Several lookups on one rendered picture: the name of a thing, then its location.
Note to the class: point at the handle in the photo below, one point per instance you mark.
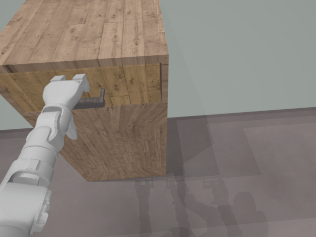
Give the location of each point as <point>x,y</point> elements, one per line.
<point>94,102</point>

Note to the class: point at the left robot hand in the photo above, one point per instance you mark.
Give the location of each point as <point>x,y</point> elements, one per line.
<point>67,93</point>

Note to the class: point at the drawer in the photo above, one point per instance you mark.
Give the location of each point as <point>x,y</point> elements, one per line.
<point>124,85</point>

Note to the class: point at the robot left upper arm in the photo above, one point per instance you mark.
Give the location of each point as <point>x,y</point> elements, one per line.
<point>24,209</point>

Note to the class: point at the cabinet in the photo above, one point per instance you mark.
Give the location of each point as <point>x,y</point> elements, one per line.
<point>114,142</point>

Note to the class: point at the left robot forearm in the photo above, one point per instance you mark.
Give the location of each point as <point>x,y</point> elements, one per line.
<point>35,163</point>

